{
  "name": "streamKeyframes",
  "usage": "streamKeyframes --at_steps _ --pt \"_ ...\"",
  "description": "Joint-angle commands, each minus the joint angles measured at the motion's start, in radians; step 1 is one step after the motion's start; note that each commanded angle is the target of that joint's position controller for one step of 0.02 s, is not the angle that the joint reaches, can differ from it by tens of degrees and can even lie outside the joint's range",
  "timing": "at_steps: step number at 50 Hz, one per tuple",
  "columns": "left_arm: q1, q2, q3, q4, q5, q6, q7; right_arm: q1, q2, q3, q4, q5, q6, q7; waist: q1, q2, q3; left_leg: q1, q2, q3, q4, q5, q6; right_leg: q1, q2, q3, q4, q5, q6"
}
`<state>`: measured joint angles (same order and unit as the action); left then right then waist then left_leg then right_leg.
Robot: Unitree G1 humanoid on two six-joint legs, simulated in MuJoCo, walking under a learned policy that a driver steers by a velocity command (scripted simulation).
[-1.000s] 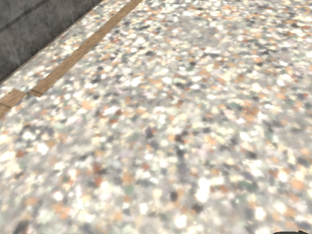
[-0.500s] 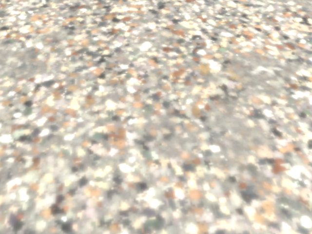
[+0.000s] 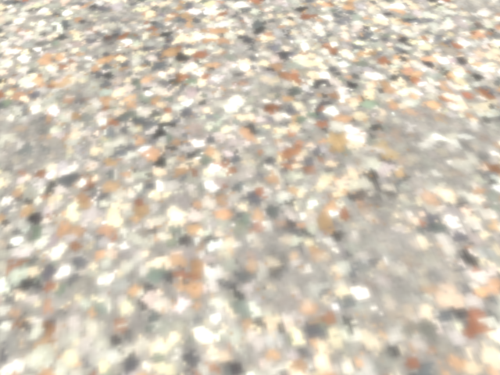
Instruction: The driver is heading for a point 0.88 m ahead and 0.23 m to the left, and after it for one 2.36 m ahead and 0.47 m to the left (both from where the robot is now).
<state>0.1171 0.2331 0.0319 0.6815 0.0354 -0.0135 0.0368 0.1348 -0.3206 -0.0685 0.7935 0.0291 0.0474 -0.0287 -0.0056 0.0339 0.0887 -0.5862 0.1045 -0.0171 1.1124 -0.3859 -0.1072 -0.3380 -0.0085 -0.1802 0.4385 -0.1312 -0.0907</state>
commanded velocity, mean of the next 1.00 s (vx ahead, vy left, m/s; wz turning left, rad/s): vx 0.41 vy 0.00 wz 0.31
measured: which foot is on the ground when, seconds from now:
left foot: up 0.00-0.20, down 0.22-0.78, up 0.80-1.00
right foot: down 0.00-0.22, up 0.24-0.74, down 0.76-1.00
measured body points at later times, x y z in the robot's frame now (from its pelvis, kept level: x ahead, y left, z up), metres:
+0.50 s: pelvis +0.06 +0.08 +0.01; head +0.08 +0.13 +0.46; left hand +0.12 +0.42 -0.09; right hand +0.29 -0.15 -0.07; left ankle +0.01 +0.15 -0.74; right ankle +0.17 -0.07 -0.68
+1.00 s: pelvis +0.34 +0.13 +0.00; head +0.37 +0.12 +0.45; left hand +0.22 +0.39 -0.11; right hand +0.59 -0.05 -0.09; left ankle +0.35 +0.30 -0.67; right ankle +0.26 +0.03 -0.74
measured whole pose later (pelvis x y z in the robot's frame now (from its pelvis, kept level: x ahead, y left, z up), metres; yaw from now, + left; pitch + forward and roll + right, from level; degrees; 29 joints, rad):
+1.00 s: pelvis +0.34 +0.13 +0.00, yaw +16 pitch +3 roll +0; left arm 0.51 0.28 0.06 0.85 0.01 -0.06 -0.03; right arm 0.16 -0.30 0.00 0.63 -0.07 -0.05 0.04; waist 0.07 0.05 -0.02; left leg -0.64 0.06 -0.04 0.97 -0.23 -0.04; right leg -0.05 0.13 0.13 0.31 -0.30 -0.12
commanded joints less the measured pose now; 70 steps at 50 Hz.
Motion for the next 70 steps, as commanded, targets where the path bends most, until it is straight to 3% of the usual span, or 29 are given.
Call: streamKeyframes --at_steps 1,6,10,11,12,13,14,17,19,22,30,31,32,35,38,39,40,41,43,47,54,57,58,59,60,61,62,64,70 --pt "-0.034 0.165 0.059 -0.066 -0.002 0.0 0.031 0.002 -0.06 -0.018 -0.076 -0.006 0.006 0.006 0.009 -0.129 -0.19 0.027 0.034 0.014 -0.059 0.052 -0.007 0.153 -0.311 0.164 -0.2 0.035 -0.17" --pt "-0.029 0.19 0.081 -0.047 -0.012 0.016 0.02 -0.016 -0.058 -0.024 -0.114 -0.01 0.01 0.039 0.016 -0.145 -0.185 0.104 0.013 0.095 -0.24 0.026 0.041 0.2 -0.353 0.077 -0.151 0.09 -0.146" --pt "-0.055 0.193 0.092 -0.029 -0.059 0.023 -0.001 0.064 -0.065 -0.042 -0.115 -0.006 0.022 0.055 -0.044 -0.147 -0.201 0.269 -0.042 0.157 -0.517 0.119 0.127 0.21 -0.353 0.005 0.008 0.117 -0.04" --pt "-0.003 0.161 0.09 -0.001 -0.065 0.028 -0.01 0.122 -0.102 -0.06 -0.097 -0.015 0.02 0.043 -0.054 -0.068 -0.178 0.353 -0.062 0.099 -0.637 0.238 0.173 0.143 -0.289 -0.04 0.144 0.016 0.026" --pt "0.0 0.131 0.084 -0.019 -0.034 0.029 -0.014 0.175 -0.242 -0.099 -0.102 -0.021 0.011 0.022 -0.042 0.211 -0.139 0.497 0.143 -0.234 -0.715 0.685 0.27 -0.129 -0.17 -0.11 0.459 -0.311 0.125" --pt "-0.106 0.113 0.074 -0.1 -0.001 0.022 -0.006 0.142 -0.318 -0.103 -0.14 -0.058 -0.015 0.028 -0.029 0.307 -0.16 0.552 0.274 -0.555 -0.734 0.794 0.466 -0.416 -0.009 0.055 0.694 -0.58 0.188" --pt "-0.173 0.154 0.082 -0.105 -0.009 0.019 0.0 0.148 -0.283 -0.101 -0.147 -0.064 -0.044 0.043 -0.078 0.156 -0.225 0.582 0.266 -0.508 -0.758 0.72 0.482 -0.458 -0.004 0.194 0.802 -0.546 0.176" --pt "-0.133 0.173 0.093 -0.079 -0.017 0.008 0.023 0.024 -0.181 -0.075 -0.167 0.002 -0.055 0.019 0.01 0.073 -0.18 0.536 0.145 -0.347 -0.734 0.633 0.351 -0.467 -0.026 0.27 0.738 -0.302 0.144" --pt "-0.112 0.162 0.092 -0.075 -0.018 0.001 0.017 0.007 -0.154 -0.066 -0.193 -0.002 -0.04 -0.001 0.024 0.08 -0.222 0.514 0.108 -0.323 -0.721 0.68 0.334 -0.398 0.001 0.274 0.711 -0.229 0.149" --pt "-0.129 0.133 0.08 -0.072 -0.041 -0.024 -0.016 0.095 -0.16 -0.068 -0.191 0.016 -0.048 -0.008 -0.019 0.062 -0.243 0.529 0.072 -0.409 -0.831 -0.055 0.336 -0.378 0.022 0.286 0.471 -0.13 0.145" --pt "-0.187 0.125 0.059 -0.076 -0.058 -0.099 -0.069 0.182 -0.148 -0.039 -0.169 -0.013 -0.095 0.016 -0.1 0.151 -0.11 0.455 0.099 -0.392 -0.859 -0.117 0.334 -0.248 -0.012 0.208 0.172 -0.037 0.122" --pt "-0.157 0.121 0.046 -0.053 0.034 -0.049 -0.084 0.228 -0.181 -0.047 -0.159 -0.083 -0.082 0.049 -0.118 0.172 -0.097 0.462 0.044 -0.379 -0.913 -0.172 0.311 -0.239 0.001 0.14 0.184 -0.079 0.124" --pt "-0.161 0.134 0.049 -0.063 0.027 -0.03 -0.09 0.218 -0.17 -0.045 -0.16 -0.087 -0.082 0.063 -0.11 0.181 -0.055 0.462 0.056 -0.373 -0.921 -0.168 0.307 -0.246 -0.007 0.131 0.171 -0.099 0.112" --pt "-0.144 0.158 0.046 -0.074 -0.002 -0.024 -0.102 0.208 -0.161 -0.037 -0.156 -0.07 -0.096 0.06 -0.084 0.138 -0.02 0.469 0.107 -0.332 -0.943 -0.115 0.302 -0.184 -0.015 0.117 0.128 -0.137 0.055" --pt "0.131 0.188 0.06 0.01 -0.005 -0.034 -0.091 0.144 -0.155 -0.028 -0.156 -0.071 -0.111 0.038 0.077 0.028 -0.098 0.365 0.066 -0.143 -0.699 0.391 0.253 0.199 0.056 0.11 0.06 -0.156 -0.024" --pt "0.378 0.265 0.084 0.073 -0.001 -0.044 -0.078 0.092 -0.119 -0.014 -0.186 -0.079 -0.116 0.032 0.189 -0.137 -0.197 0.203 -0.017 -0.018 -0.315 0.531 0.211 0.448 -0.066 0.339 -0.016 -0.336 -0.08" --pt "0.449 0.375 0.109 0.09 0.0 -0.048 -0.079 0.066 -0.06 0.003 -0.257 -0.069 -0.13 0.038 0.16 -0.42 -0.205 -0.17 -0.188 0.047 -0.04 0.035 0.146 0.627 -0.247 0.871 -0.215 -0.649 -0.175" --pt "0.357 0.298 0.09 0.07 -0.012 -0.046 -0.091 0.009 -0.083 0.007 -0.257 -0.088 -0.135 0.036 0.129 -0.269 -0.13 -0.331 -0.173 -0.069 0.087 -0.021 0.149 0.612 -0.271 1.006 -0.246 -0.645 -0.189" --pt "0.312 0.249 0.08 0.058 -0.018 -0.048 -0.084 0.002 -0.101 0.012 -0.235 -0.094 -0.146 0.051 0.094 -0.078 -0.108 -0.303 -0.075 -0.077 0.1 0.101 0.139 0.505 -0.225 0.785 -0.201 -0.468 -0.188" --pt "0.324 0.209 0.062 0.084 -0.034 -0.063 -0.057 -0.025 -0.077 0.033 -0.244 -0.108 -0.111 0.071 0.042 -0.1 -0.011 -0.219 -0.04 -0.028 -0.065 0.129 0.073 0.304 -0.113 0.642 -0.295 -0.27 -0.178" --pt "0.376 0.247 0.08 0.128 -0.045 -0.069 -0.047 -0.267 -0.048 0.069 -0.327 -0.067 -0.113 0.078 0.1 -0.128 0.009 0.034 -0.115 0.053 -0.487 0.379 0.065 0.198 -0.074 0.576 -0.301 0.314 -0.145" --pt "0.328 0.298 0.089 0.129 -0.048 -0.076 -0.043 -0.084 -0.121 0.038 -0.272 -0.064 -0.118 0.048 0.0 -0.11 -0.127 0.376 -0.177 0.052 -0.55 0.298 0.11 0.218 -0.066 0.543 -0.078 0.754 -0.074" --pt "0.292 0.327 0.095 0.124 -0.043 -0.079 -0.048 0.104 -0.158 0.017 -0.223 -0.057 -0.119 0.029 -0.105 -0.099 -0.229 0.599 -0.168 0.045 -0.55 0.25 0.123 0.163 -0.04 0.525 0.145 0.792 -0.048" --pt "0.244 0.295 0.088 0.112 -0.034 -0.09 -0.051 0.322 -0.207 -0.011 -0.174 -0.066 -0.12 0.003 -0.214 -0.085 -0.33 0.857 -0.061 -0.04 -0.515 0.122 0.142 0.006 0.013 0.509 0.414 0.639 -0.034" --pt "0.264 0.122 0.047 0.075 -0.042 -0.099 -0.045 0.48 -0.284 -0.036 -0.147 -0.11 -0.125 -0.014 -0.216 0.167 -0.467 1.079 0.238 -0.404 -0.613 -0.345 0.187 -0.214 0.115 0.418 0.8 -0.099 -0.033" --pt "0.326 0.108 0.025 0.027 -0.072 -0.084 -0.048 0.348 -0.302 -0.037 -0.165 -0.11 -0.117 -0.002 -0.1 0.346 -0.516 1.024 0.385 -0.894 -0.859 -0.55 0.243 -0.36 0.126 0.344 0.96 -0.339 -0.03" --pt "0.235 0.181 0.034 0.052 -0.04 -0.064 -0.044 0.211 -0.191 -0.024 -0.184 -0.094 -0.112 0.002 -0.089 0.182 -0.317 0.852 0.317 -0.772 -0.868 -0.563 0.242 -0.411 0.035 0.316 0.966 -0.218 -0.036" --pt "0.157 0.186 0.039 0.055 -0.01 -0.039 -0.071 0.176 -0.094 -0.001 -0.154 -0.094 -0.114 0.009 -0.068 0.015 -0.152 0.634 0.246 -0.458 -0.861 -0.209 0.235 -0.383 -0.039 0.278 0.897 -0.143 -0.022" --pt "-0.024 0.095 0.002 -0.071 0.001 0.016 -0.116 0.194 -0.037 0.019 -0.048 -0.051 -0.167 0.031 0.024 0.035 0.023 0.458 0.191 0.025 -0.942 0.523 0.189 -0.46 -0.109 0.221 0.786 -0.058 0.017"
Velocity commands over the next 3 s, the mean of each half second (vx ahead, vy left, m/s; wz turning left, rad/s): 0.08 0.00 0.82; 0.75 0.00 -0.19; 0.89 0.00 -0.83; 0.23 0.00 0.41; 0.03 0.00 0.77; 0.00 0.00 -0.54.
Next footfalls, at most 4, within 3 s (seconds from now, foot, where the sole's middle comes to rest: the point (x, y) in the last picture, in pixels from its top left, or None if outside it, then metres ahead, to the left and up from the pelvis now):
0.22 left None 0.05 0.16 -0.77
0.76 right None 0.30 0.05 -0.77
1.18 left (147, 286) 0.66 0.34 -0.77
1.58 right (241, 179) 1.04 0.08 -0.77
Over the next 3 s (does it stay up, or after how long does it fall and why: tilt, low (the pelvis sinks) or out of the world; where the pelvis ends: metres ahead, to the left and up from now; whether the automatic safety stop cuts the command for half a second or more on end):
stays up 1.11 0.20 0.00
